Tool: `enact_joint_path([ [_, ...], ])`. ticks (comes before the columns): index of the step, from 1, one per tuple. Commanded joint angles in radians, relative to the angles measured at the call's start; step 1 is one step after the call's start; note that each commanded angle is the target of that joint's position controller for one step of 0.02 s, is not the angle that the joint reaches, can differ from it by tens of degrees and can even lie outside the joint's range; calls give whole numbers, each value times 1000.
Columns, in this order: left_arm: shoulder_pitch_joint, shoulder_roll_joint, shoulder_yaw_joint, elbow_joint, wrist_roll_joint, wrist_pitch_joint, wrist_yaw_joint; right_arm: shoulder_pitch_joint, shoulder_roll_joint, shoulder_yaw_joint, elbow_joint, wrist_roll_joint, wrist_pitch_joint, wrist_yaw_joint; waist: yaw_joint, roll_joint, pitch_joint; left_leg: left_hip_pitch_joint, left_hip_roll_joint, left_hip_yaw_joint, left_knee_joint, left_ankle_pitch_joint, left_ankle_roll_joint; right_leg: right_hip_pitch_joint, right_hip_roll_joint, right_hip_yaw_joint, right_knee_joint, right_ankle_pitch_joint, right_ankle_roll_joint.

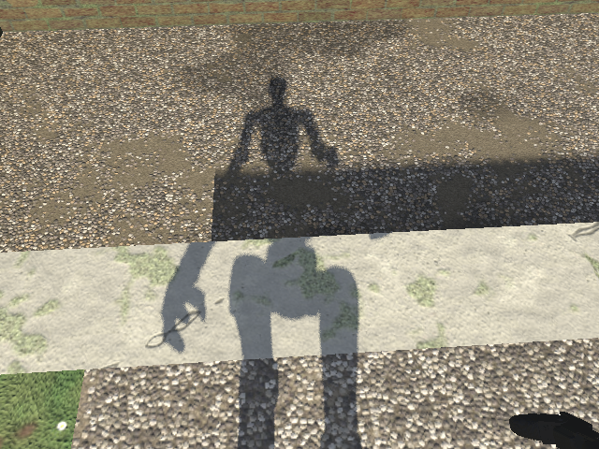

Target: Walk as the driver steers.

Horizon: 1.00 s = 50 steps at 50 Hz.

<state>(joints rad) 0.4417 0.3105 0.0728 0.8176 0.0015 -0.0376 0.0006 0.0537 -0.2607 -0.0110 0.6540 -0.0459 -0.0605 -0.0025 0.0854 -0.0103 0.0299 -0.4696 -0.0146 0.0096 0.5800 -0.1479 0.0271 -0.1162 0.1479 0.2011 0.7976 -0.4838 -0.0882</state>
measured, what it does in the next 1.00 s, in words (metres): walks ahead: right foot, then left foot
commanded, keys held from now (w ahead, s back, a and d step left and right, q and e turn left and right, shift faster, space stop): w+e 0.08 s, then w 0.92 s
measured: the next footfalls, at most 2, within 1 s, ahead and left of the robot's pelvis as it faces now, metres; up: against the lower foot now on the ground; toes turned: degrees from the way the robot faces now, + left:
right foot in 0.44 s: +0.34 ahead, -0.13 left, +0.00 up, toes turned -11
left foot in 0.98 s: +0.65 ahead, +0.00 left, +0.00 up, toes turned -5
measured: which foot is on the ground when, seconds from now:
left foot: down 0.00-0.46, up 0.48-0.96, down 0.98-1.00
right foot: up 0.00-0.42, down 0.44-0.98, up 1.00-1.00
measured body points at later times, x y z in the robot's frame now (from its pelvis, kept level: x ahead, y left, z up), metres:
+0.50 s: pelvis +0.25 -0.04 +0.01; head +0.28 -0.06 +0.46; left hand +0.48 +0.15 -0.08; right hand +0.18 -0.29 -0.14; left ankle +0.12 +0.11 -0.67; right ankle +0.31 -0.13 -0.72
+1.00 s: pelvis +0.50 -0.05 +0.00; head +0.53 -0.04 +0.44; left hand +0.50 +0.21 -0.15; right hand +0.64 -0.31 -0.10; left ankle +0.62 +0.00 -0.72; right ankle +0.32 -0.13 -0.69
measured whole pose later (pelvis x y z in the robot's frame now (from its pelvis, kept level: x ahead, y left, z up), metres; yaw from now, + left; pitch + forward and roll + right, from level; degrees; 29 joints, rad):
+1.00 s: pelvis +0.50 -0.05 +0.00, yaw -9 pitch +0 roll -2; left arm 0.45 0.23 0.02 0.94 0.00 -0.04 0.03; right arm 0.11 -0.22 -0.02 0.75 -0.03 -0.04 -0.01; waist 0.04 0.00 0.06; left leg -0.46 -0.01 0.08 0.62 -0.13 0.10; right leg -0.07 0.05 -0.03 0.77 -0.47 -0.06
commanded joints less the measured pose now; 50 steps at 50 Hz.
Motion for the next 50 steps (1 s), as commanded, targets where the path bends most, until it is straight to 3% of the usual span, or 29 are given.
enact_joint_path([
  [1,-12,109,12,-92,23,-8,1,246,-176,-70,-4,6,8,-17,-122,109,-166,571,425,-660,-310,-406,176,-540,-95,-69,469,44,10],
  [2,-68,99,9,-94,26,-4,-11,202,-117,-55,1,10,7,-12,-114,44,-79,461,369,-506,-327,-309,156,-521,-127,-87,433,111,15],
  [4,-89,74,8,-98,37,16,-30,201,-91,-45,28,14,-4,-13,-90,111,-19,351,290,-294,-364,-99,119,-476,-170,-108,374,144,29],
  [5,-86,61,3,-94,40,25,-37,218,-92,-46,43,17,-15,-7,-86,120,-18,328,273,-245,-371,-9,120,-456,-168,-114,367,157,32],
  [9,-166,27,-10,-125,41,29,-52,268,-106,-52,90,26,-47,12,-81,110,-12,343,273,-132,-414,163,153,-517,-163,-98,280,238,45],
  [14,-353,-9,-40,-173,34,14,-68,298,-111,-52,133,29,-40,22,-110,108,18,316,214,29,-430,230,129,-442,-172,-193,-42,398,59],
  [17,-410,0,-44,-185,31,10,-68,367,-139,-58,171,33,-28,22,-127,116,23,355,240,27,-405,282,122,-372,-170,-250,-150,376,40],
  [19,-411,9,-42,-183,38,6,-58,386,-154,-60,190,31,-14,20,-121,111,25,411,262,18,-348,391,117,-337,-153,-275,-201,310,13],
  [20,-368,13,-39,-168,42,1,-51,388,-164,-62,198,32,-7,18,-97,108,4,433,259,31,-273,516,110,-270,-129,-290,-245,286,-3],
  [21,-256,21,-31,-127,50,-8,-44,389,-162,-59,206,38,-1,16,-43,79,-52,424,228,68,-124,608,93,-121,-100,-301,-325,315,-24],
  [22,-100,61,-13,-78,63,-17,-29,402,-130,-46,201,41,0,11,15,42,-160,326,189,99,71,501,71,111,-152,-231,-330,310,-57],
  [23,43,165,11,-65,76,-20,-10,410,-50,-23,140,46,-4,15,52,-143,-308,69,108,138,407,53,29,383,-454,144,-367,231,-133],
  [24,54,220,29,-48,27,-3,-1,439,-78,-37,132,40,4,13,32,-253,-356,-138,-18,62,626,-392,14,432,-572,472,-497,298,-228],
  [25,-20,166,18,-52,7,3,3,358,-138,-54,126,23,13,7,14,-110,-212,-234,45,-18,683,-360,19,351,-519,330,-482,327,-216],
  [26,-80,106,0,-52,9,-2,4,316,-112,-48,114,26,6,12,-16,-81,-98,-246,74,-25,658,-296,24,227,-469,212,-502,368,-193],
  [27,-126,63,-12,-48,12,-8,1,317,-91,-45,125,29,4,16,-56,-57,-44,-193,106,-28,587,-242,22,116,-416,122,-544,390,-152],
  [28,-149,38,-18,-42,8,-15,2,330,-84,-45,134,18,15,20,-87,-71,-15,-139,122,-28,540,-218,14,37,-379,65,-575,410,-127],
  [29,-153,30,-20,-39,9,-22,5,361,-76,-45,154,9,26,24,-102,-76,-19,-93,120,-26,525,-189,6,1,-357,22,-598,431,-117],
  [31,-125,34,-16,-16,5,-36,6,346,-63,-46,155,6,37,33,-111,-60,-14,-97,119,-12,506,-143,-6,-16,-345,-12,-633,477,-135],
  [34,-75,45,-11,15,-4,-46,11,219,-54,-43,115,2,50,34,-99,-42,41,-196,140,-10,406,-34,-34,-4,-345,-50,-677,516,-151],
  [36,-49,34,-15,28,1,-50,10,168,-41,-39,105,8,52,27,-88,-38,51,-207,140,-1,309,41,-41,20,-330,-90,-660,604,-142],
  [40,20,49,-17,60,6,-47,13,35,-14,-24,64,9,51,22,-49,-43,58,-180,98,41,158,131,-25,80,-332,-137,-616,764,-126],
  [42,53,54,-19,76,9,-37,18,1,-20,-25,51,13,48,20,-37,-50,64,-172,80,50,106,133,-5,130,-340,-145,-581,804,-119],
  [44,54,60,-20,86,16,-27,25,-8,-27,-26,35,13,48,13,-44,-55,54,-118,52,65,67,96,22,148,-347,-153,-520,862,-105],
  [46,23,79,-18,81,18,-19,32,75,-43,-33,51,15,43,-1,-86,-68,17,36,10,74,36,8,62,131,-344,-166,-412,1044,-84],
  [47,-3,89,-17,79,15,-15,35,206,-54,-43,93,10,36,-7,-147,-50,-36,175,-19,80,-7,12,82,117,-321,-183,-271,1090,-66],
  [48,-27,98,-14,64,4,-16,34,376,-92,-59,147,7,22,-13,-222,-14,-125,389,-3,64,-64,93,107,27,-261,-221,-54,973,-38],
  [49,23,23,-32,36,-7,-22,37,524,-208,-86,163,1,13,-24,-243,137,-264,622,280,-251,-71,222,166,-169,-157,-268,331,479,0],
  [50,145,-4,-26,36,-14,-23,27,518,-267,-95,174,41,29,-15,-173,295,-387,756,440,-657,-217,216,289,-418,10,-138,598,-73,26],
])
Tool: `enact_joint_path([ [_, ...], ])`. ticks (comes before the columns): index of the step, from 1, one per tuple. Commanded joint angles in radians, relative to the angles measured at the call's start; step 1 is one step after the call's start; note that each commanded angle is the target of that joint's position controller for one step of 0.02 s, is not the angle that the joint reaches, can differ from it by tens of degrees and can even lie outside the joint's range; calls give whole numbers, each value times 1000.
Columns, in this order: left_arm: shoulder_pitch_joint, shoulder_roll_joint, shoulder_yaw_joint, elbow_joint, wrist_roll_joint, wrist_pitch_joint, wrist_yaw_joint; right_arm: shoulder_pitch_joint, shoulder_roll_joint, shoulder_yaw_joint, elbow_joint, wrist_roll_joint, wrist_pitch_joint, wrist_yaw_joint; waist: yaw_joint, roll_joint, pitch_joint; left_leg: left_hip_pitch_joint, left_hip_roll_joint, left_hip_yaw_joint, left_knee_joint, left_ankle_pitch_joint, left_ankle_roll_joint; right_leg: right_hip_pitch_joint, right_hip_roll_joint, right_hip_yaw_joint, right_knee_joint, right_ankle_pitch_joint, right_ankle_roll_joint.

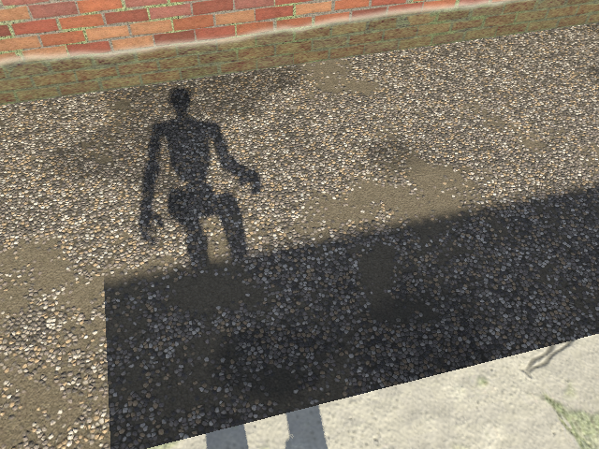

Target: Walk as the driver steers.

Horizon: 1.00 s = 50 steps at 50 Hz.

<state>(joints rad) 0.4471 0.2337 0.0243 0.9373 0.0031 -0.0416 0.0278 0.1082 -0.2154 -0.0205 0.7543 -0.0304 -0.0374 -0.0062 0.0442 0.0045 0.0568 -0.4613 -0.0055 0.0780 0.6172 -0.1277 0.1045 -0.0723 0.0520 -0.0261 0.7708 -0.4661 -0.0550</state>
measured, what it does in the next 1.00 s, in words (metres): walks ahead: right foot, then left foot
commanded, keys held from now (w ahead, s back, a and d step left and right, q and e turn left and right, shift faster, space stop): w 0.54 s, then w+q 0.46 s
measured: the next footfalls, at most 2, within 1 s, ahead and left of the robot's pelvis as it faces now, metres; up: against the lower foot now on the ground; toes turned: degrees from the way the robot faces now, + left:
right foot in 0.52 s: +0.36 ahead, -0.10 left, +0.00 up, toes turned -3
left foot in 0.94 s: +0.31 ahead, +0.11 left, +0.00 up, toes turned +27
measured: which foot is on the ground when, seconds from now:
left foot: down 0.00-0.54, up 0.56-0.92, down 0.94-1.00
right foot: up 0.00-0.50, down 0.52-0.94, up 0.96-1.00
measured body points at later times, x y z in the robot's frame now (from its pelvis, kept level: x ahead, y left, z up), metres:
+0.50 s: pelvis +0.20 -0.01 +0.01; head +0.21 -0.01 +0.46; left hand +0.37 +0.22 -0.09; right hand +0.17 -0.26 -0.13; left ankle +0.11 +0.07 -0.72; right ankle +0.32 -0.11 -0.70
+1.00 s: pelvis +0.26 -0.01 +0.00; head +0.26 +0.02 +0.45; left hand +0.38 +0.27 -0.10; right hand +0.48 -0.22 -0.07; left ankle +0.26 +0.08 -0.72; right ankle +0.32 -0.11 -0.70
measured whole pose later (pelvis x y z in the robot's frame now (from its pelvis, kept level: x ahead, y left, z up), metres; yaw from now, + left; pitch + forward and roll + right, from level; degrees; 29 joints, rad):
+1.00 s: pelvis +0.26 -0.01 +0.00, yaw +12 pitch +0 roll -1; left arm 0.16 0.27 0.02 0.66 0.01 0.03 0.04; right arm 0.16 -0.22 0.00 0.60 -0.01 0.10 0.00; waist -0.03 -0.04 -0.01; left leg -0.37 -0.06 -0.03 0.73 -0.37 0.06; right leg -0.45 -0.02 -0.10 0.85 -0.45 0.02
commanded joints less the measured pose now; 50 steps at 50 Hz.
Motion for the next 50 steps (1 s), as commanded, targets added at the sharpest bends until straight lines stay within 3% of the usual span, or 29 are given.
enact_joint_path([
  [1,100,129,34,-76,5,-16,1,361,-258,-87,46,46,24,-11,-130,153,-291,628,405,-680,-305,-79,214,-562,40,171,701,-25,-12],
  [2,-21,140,40,-104,8,-18,-3,260,-165,-59,29,26,27,-14,-113,91,-125,484,364,-559,-327,-182,199,-627,-5,128,715,35,-20],
  [3,-67,123,40,-121,10,-17,-4,223,-111,-40,29,5,24,-12,-82,32,-47,358,319,-473,-365,-208,160,-615,-38,117,657,77,-26],
  [4,-74,101,37,-130,15,5,-5,200,-87,-29,35,-2,16,-13,-41,37,-17,266,263,-394,-387,-208,110,-574,-73,128,547,106,-22],
  [7,-39,66,33,-116,24,53,-11,252,-115,-38,64,3,-30,-5,-1,68,-20,154,205,-279,-417,-66,105,-486,-65,90,454,173,1],
  [10,-146,61,34,-157,21,72,-19,295,-122,-38,70,19,-32,0,-10,58,5,196,207,-256,-429,-15,122,-585,-91,89,299,284,20],
  [13,-246,53,29,-185,22,73,-16,336,-136,-38,71,32,-29,-4,-32,32,1,237,210,-235,-417,56,99,-609,-106,76,163,409,27],
  [16,-310,50,20,-204,22,70,-15,369,-145,-39,70,39,-30,-7,-51,63,9,271,202,-209,-406,107,77,-594,-106,42,57,456,23],
  [17,-311,50,20,-211,18,71,-12,379,-124,-33,75,52,-26,-7,-52,72,11,306,200,-194,-374,191,80,-595,-112,37,25,447,22],
  [21,-378,37,7,-242,16,62,-11,435,-126,-31,81,37,-1,-15,-93,75,15,374,212,-166,-293,378,90,-546,-82,-27,-80,358,1],
  [23,-359,43,7,-244,11,42,-2,428,-153,-40,86,29,9,-24,-92,81,10,381,215,-153,-229,504,86,-452,-51,-48,-171,301,-6],
  [25,-197,70,24,-201,16,25,1,406,-177,-44,84,37,15,-31,-31,62,-58,402,202,-152,-96,663,69,-261,-9,-46,-254,294,-36],
  [26,-15,95,33,-154,27,13,3,347,-172,-42,56,62,21,-30,62,21,-150,339,131,-93,148,644,26,-49,-52,9,-283,473,-77],
  [27,154,187,53,-144,33,7,6,333,-127,-32,18,83,15,-25,117,-103,-306,153,15,-18,555,163,-18,189,-308,300,-305,564,-162],
  [28,96,231,69,-126,-16,23,-4,380,-83,-35,-18,76,25,-20,50,-280,-328,-147,-161,-120,776,-445,-51,260,-449,570,-400,554,-271],
  [29,-31,178,62,-171,-28,35,-5,293,-121,-42,-24,50,34,-29,52,-147,-184,-218,-98,-233,812,-365,-60,109,-428,460,-410,467,-238],
  [31,-177,74,26,-211,10,35,-11,238,-109,-42,-42,47,52,-30,-28,-62,-75,-157,-39,-216,772,-266,-83,-145,-365,288,-453,431,-160],
  [32,-267,48,10,-240,5,7,-9,221,-100,-42,-59,40,77,-42,-85,-46,-28,-43,-34,-217,634,-228,-112,-321,-326,160,-478,641,-122],
  [34,-250,92,17,-239,17,-33,-19,281,-91,-42,-42,20,109,-39,-110,-111,-82,79,-58,-158,596,-201,-128,-368,-300,97,-470,784,-132],
  [36,-224,108,19,-242,8,-42,-21,266,-93,-41,-52,22,121,-32,-113,-97,-111,63,-43,-145,534,-168,-124,-329,-306,63,-453,747,-138],
  [37,-237,99,14,-253,5,-34,-21,232,-80,-34,-67,18,126,-25,-112,-96,-112,53,-28,-148,440,-151,-119,-298,-296,38,-436,693,-116],
  [40,-221,138,22,-272,9,-1,-13,99,-79,-19,-129,5,139,7,-57,-129,-112,52,-23,-82,342,-186,-92,-274,-304,31,-404,528,-98],
  [43,-227,168,36,-295,14,16,-6,31,-90,-11,-189,10,141,18,-34,-120,-111,62,-8,-60,250,-264,-74,-269,-339,56,-398,297,-101],
  [44,-266,151,30,-308,20,21,2,0,-85,-4,-210,12,144,13,-44,-109,-101,90,5,-81,171,-259,-65,-257,-345,53,-391,397,-87],
  [46,-314,145,30,-322,8,35,9,94,-48,10,-195,2,136,12,-95,-82,-165,260,-22,-48,1,-208,-33,-271,-310,6,-273,347,-36],
  [47,-315,111,22,-333,6,49,11,160,-64,6,-178,-5,128,12,-116,28,-178,369,7,-162,-93,-206,1,-354,-243,-60,-99,292,16],
  [48,-358,62,1,-419,8,62,9,161,-194,-26,-195,17,130,10,-111,285,-137,437,194,-521,-161,-33,106,-617,-65,-123,97,26,86],
  [49,-483,137,16,-468,16,67,19,210,-281,-65,-191,41,136,6,-204,297,-106,428,275,-726,-255,8,198,-802,-3,-5,180,-145,115],
  [50,-497,156,23,-468,3,66,21,178,-257,-59,-202,28,135,-6,-175,226,-79,415,286,-711,-244,62,226,-842,-16,69,292,-105,139],
])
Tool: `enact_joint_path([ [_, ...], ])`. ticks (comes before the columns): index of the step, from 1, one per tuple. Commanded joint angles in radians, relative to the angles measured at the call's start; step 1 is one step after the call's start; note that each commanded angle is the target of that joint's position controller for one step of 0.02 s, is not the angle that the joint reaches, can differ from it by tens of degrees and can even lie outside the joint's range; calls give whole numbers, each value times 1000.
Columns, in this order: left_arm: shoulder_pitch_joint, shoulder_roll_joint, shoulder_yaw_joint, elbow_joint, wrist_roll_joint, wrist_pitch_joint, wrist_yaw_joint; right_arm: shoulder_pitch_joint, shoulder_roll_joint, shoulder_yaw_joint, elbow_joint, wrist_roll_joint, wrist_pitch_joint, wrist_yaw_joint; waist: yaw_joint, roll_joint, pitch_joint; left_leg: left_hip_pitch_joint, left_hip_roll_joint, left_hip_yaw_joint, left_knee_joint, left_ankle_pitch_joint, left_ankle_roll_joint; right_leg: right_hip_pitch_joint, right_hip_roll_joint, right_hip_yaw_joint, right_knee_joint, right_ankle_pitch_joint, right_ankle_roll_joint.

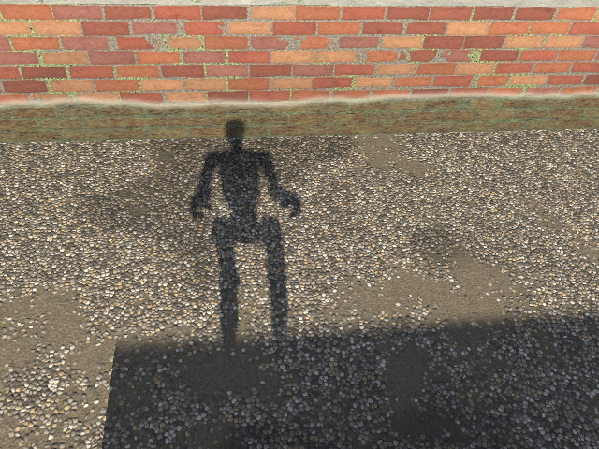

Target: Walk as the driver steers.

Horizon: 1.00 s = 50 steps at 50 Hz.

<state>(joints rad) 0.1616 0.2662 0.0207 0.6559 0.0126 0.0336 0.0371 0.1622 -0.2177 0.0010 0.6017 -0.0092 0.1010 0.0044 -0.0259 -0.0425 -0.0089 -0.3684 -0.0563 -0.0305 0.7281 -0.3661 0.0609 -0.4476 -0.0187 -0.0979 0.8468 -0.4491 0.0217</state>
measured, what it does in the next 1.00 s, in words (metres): steps on the spot, turning left: right foot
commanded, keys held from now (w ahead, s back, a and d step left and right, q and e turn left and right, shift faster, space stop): w+q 0.58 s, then w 0.42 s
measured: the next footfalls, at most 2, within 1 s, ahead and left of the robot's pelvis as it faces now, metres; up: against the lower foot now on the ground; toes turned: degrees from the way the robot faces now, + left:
right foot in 0.26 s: +0.10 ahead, -0.09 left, +0.00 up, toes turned +15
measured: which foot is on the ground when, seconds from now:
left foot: down 0.00-1.00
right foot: up 0.00-0.24, down 0.26-1.00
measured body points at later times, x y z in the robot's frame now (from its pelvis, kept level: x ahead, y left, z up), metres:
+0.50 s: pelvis +0.01 +0.00 +0.01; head +0.00 +0.01 +0.46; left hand +0.12 +0.27 -0.08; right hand +0.29 -0.17 -0.04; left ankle +0.03 +0.10 -0.72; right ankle +0.07 -0.10 -0.72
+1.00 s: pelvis +0.07 +0.01 +0.00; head +0.06 +0.02 +0.45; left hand +0.14 +0.28 -0.09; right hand +0.34 -0.11 -0.07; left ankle +0.03 +0.10 -0.72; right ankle +0.06 -0.10 -0.72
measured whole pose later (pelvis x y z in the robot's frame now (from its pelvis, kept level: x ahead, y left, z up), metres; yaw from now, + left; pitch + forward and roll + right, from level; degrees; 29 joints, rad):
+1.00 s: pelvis +0.07 +0.01 +0.00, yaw +22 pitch -1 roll +0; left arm 0.19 0.20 -0.02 0.60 0.03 0.06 0.02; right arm 0.08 -0.19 0.04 0.60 0.00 0.08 0.01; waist -0.01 -0.01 -0.01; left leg -0.29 -0.15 -0.18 0.71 -0.38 0.06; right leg -0.20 -0.03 -0.12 0.67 -0.44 -0.01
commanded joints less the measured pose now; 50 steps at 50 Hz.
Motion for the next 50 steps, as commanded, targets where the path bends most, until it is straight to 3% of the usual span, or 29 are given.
enact_joint_path([
  [1,-163,132,31,-164,1,-14,10,55,-198,-59,-72,3,-13,-30,-36,185,4,204,321,-490,-313,524,247,-399,46,144,268,-16,82],
  [3,-90,105,23,-138,15,-9,6,-41,-139,-36,-95,5,-29,-29,35,162,-44,104,228,-381,-329,542,167,-233,19,140,222,89,96],
  [4,-120,64,9,-149,23,2,0,-96,-111,-23,-112,-1,-33,-25,52,142,-50,32,170,-317,-329,539,128,-132,33,128,165,128,99],
  [6,-123,39,-2,-151,37,26,-5,-133,-112,-20,-114,-8,-45,-16,60,150,-74,21,108,-277,-302,533,88,-34,56,116,68,156,93],
  [7,-113,26,-11,-143,47,37,-7,-140,-116,-19,-117,-14,-43,-11,57,151,-87,44,109,-286,-287,529,90,-14,63,113,29,131,85],
  [10,-145,26,-21,-152,29,26,-11,-122,-134,-31,-120,-13,-31,-5,13,128,-100,76,119,-362,-286,348,107,62,60,122,-140,142,55],
  [11,-139,11,-27,-149,20,11,-13,-135,-145,-38,-124,0,-27,-8,11,119,-111,68,117,-381,-283,274,103,130,53,114,-222,193,39],
  [12,-116,-22,-37,-147,26,7,-16,-134,-144,-37,-119,12,-25,-10,15,116,-118,40,109,-397,-286,187,92,224,53,90,-316,205,17],
  [13,-85,-35,-41,-139,37,4,-15,-129,-129,-32,-120,22,-24,-11,15,82,-125,-28,93,-402,-258,125,70,345,22,93,-325,239,-5],
  [14,-96,10,-26,-143,33,-5,-19,-88,-108,-26,-115,32,-30,-10,1,-20,-154,-173,49,-346,-236,-73,30,487,-47,175,-282,181,-45],
  [15,-103,60,-11,-156,29,-7,-24,-137,-95,-21,-134,36,-33,-5,43,-164,-117,-230,-30,-218,-137,-108,-5,441,-130,313,-390,61,-92],
  [16,-90,86,-7,-162,27,-7,-25,-187,-120,-30,-149,26,-39,-4,65,-185,-59,-242,-57,-156,-60,-67,-28,374,-209,427,-488,25,-127],
  [18,-107,90,-9,-167,17,-12,-19,-211,-136,-37,-147,9,-49,3,52,-93,-17,-160,-18,-108,-30,0,-52,256,-243,444,-528,64,-154],
  [20,-151,77,-11,-175,3,-16,-19,-158,-107,-32,-126,12,-54,13,19,-105,-60,-16,-14,-63,-78,52,-44,203,-172,362,-520,-41,-121],
  [21,-170,75,-11,-180,0,-14,-20,-151,-101,-30,-119,8,-53,17,10,-105,-46,24,-18,-46,-88,73,-39,171,-152,317,-515,-68,-105],
  [24,-192,41,-18,-199,4,1,-29,-149,-96,-24,-110,9,-46,25,-1,-43,-36,67,-12,-77,-152,55,-19,147,-91,187,-457,-97,-60],
  [27,-183,-5,-27,-221,13,7,-40,-182,-163,-35,-122,24,-48,23,22,205,-9,-47,61,-306,-332,-124,28,219,18,5,-234,73,-8],
  [28,-173,5,-21,-218,16,7,-42,-205,-176,-36,-130,29,-50,19,23,247,-1,-55,75,-370,-366,-114,47,215,39,0,-209,96,-4],
  [30,-121,12,-16,-203,17,-5,-44,-226,-175,-36,-136,30,-44,10,46,234,-22,-21,84,-407,-354,-19,64,226,44,16,-226,108,-5],
  [33,-88,-3,-22,-169,26,-41,-50,-216,-121,-16,-136,41,-40,4,42,104,-91,-61,62,-349,-311,37,37,388,1,39,-259,136,-34],
  [34,-100,-15,-31,-174,29,-43,-49,-191,-119,-10,-124,26,-35,4,25,111,-79,-58,41,-329,-305,97,31,386,-11,35,-259,171,-38],
  [39,-80,6,-30,-162,21,-38,-46,-179,-110,-4,-112,23,-35,9,23,28,-59,-44,3,-260,-229,138,16,381,-49,48,-282,218,-56],
  [40,-51,22,-22,-142,12,-37,-34,-186,-89,-1,-111,18,-30,3,20,-5,-74,-45,-3,-229,-187,181,24,414,-66,65,-283,269,-62],
  [42,-45,30,-19,-141,10,-27,-26,-165,-86,3,-102,10,-33,-1,13,-16,-73,-57,-13,-193,-143,214,20,425,-91,78,-279,323,-81],
  [45,-46,26,-16,-142,10,-10,-21,-163,-81,7,-95,15,-38,-2,14,9,-62,-47,-12,-177,-115,299,22,395,-87,56,-261,340,-85],
  [46,-57,23,-17,-145,18,-6,-20,-179,-55,17,-105,18,-37,0,3,13,-70,-24,-11,-177,-123,342,25,386,-83,38,-251,369,-72],
  [48,-52,19,-16,-146,22,-1,-18,-172,-60,17,-95,21,-36,-3,8,39,-77,-9,-9,-191,-123,401,35,384,-63,20,-234,363,-59],
  [49,-83,28,-16,-161,17,13,-17,-203,-55,21,-108,6,-40,10,-2,22,-24,-48,-7,-153,-76,544,26,363,-94,42,-219,549,-59],
  [50,-62,30,-10,-155,20,19,-18,-176,-55,19,-95,-1,-45,8,1,24,-76,-20,-6,-145,-73,578,24,384,-105,43,-198,608,-62],
])
Keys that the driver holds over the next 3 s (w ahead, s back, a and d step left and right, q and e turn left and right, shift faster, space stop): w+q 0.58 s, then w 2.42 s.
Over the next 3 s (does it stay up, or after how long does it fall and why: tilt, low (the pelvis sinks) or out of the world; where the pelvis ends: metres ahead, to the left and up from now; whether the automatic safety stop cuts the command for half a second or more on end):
stays up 0.07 0.01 0.01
